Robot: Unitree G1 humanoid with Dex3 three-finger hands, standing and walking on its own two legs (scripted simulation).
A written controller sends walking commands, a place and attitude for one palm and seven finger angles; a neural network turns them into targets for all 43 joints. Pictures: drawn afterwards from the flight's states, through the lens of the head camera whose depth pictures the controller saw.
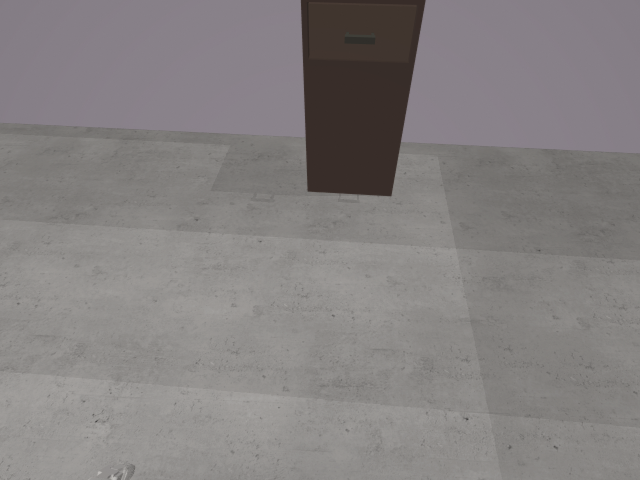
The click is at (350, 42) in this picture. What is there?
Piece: drawer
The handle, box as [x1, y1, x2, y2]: [345, 32, 374, 43]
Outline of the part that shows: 345,34 345,43 374,43 373,33 371,33 370,35 352,35 346,32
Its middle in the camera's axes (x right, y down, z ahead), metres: +0.13 -0.70 +1.34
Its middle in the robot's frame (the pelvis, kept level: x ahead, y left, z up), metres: +1.47 -0.07 -0.03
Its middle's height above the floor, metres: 0.74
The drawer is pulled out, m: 0.00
